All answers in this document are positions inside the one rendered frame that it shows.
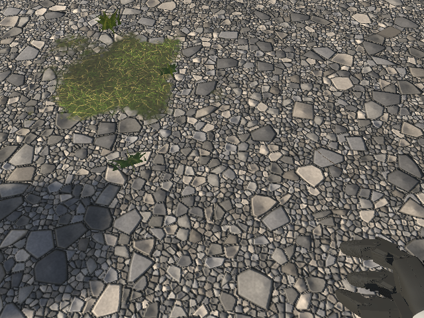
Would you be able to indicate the right robot hand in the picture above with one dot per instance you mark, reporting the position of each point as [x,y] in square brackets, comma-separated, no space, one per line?
[403,290]

